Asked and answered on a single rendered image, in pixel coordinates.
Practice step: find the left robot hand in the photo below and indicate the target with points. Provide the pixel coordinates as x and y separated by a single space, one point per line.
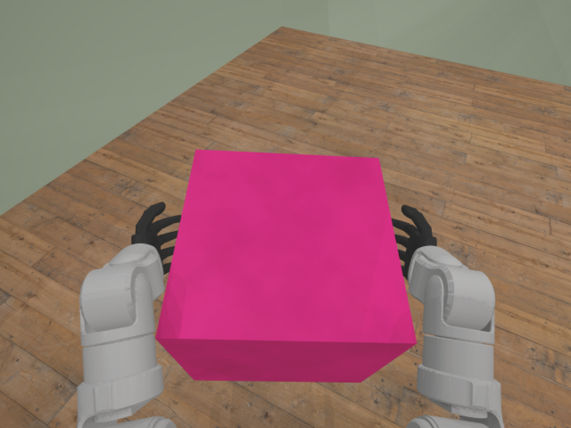
147 230

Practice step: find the right robot forearm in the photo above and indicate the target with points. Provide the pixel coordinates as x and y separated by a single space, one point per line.
457 369

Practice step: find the carton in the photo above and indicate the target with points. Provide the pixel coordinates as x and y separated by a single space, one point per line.
285 269

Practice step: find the right robot hand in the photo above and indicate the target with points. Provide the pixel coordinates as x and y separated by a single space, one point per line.
420 235

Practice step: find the left robot forearm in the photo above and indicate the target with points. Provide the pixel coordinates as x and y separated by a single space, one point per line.
121 373

